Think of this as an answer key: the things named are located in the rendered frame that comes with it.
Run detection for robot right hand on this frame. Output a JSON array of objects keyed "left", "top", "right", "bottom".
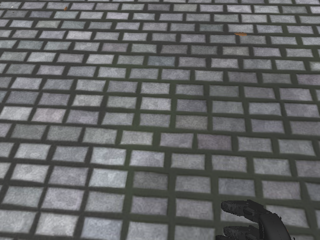
[{"left": 215, "top": 199, "right": 295, "bottom": 240}]

